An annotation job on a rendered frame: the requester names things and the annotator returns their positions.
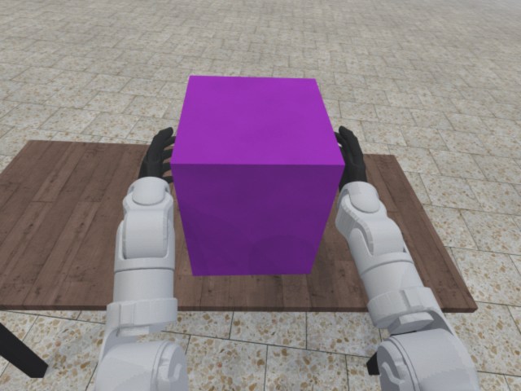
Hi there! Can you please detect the robot right hand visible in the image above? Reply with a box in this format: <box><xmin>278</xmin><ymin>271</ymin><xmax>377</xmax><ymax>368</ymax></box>
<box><xmin>334</xmin><ymin>125</ymin><xmax>368</xmax><ymax>193</ymax></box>

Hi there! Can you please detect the left robot forearm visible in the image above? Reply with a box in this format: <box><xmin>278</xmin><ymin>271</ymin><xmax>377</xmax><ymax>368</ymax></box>
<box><xmin>93</xmin><ymin>177</ymin><xmax>177</xmax><ymax>391</ymax></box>

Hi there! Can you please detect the right robot forearm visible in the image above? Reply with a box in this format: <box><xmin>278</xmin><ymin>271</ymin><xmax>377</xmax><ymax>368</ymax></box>
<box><xmin>335</xmin><ymin>182</ymin><xmax>480</xmax><ymax>388</ymax></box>

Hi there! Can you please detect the robot left upper arm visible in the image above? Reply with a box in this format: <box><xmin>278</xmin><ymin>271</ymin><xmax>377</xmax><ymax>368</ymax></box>
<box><xmin>94</xmin><ymin>340</ymin><xmax>189</xmax><ymax>391</ymax></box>

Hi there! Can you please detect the carton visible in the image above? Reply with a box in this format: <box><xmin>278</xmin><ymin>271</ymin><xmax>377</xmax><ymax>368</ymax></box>
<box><xmin>170</xmin><ymin>76</ymin><xmax>345</xmax><ymax>276</ymax></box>

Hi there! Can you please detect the robot left hand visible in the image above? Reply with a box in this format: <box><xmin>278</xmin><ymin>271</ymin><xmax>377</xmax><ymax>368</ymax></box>
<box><xmin>138</xmin><ymin>127</ymin><xmax>176</xmax><ymax>183</ymax></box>

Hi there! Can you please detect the robot right upper arm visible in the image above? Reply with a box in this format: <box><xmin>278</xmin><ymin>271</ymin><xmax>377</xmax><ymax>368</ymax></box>
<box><xmin>377</xmin><ymin>328</ymin><xmax>481</xmax><ymax>391</ymax></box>

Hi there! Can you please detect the table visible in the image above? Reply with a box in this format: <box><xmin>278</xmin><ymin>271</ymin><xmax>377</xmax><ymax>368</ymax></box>
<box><xmin>0</xmin><ymin>140</ymin><xmax>478</xmax><ymax>378</ymax></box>

